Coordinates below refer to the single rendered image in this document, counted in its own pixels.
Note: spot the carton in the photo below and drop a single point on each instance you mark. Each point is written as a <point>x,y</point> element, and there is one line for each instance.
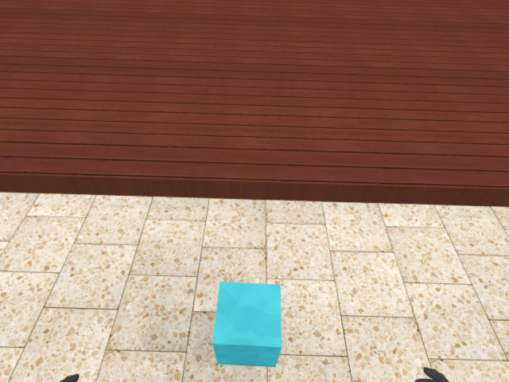
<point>248,325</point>

